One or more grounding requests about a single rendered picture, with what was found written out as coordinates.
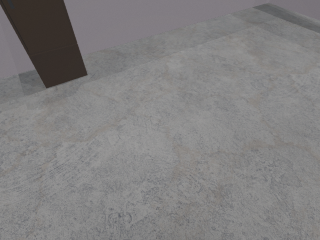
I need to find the cupboard door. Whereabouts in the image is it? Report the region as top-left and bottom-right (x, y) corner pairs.
(2, 0), (75, 54)

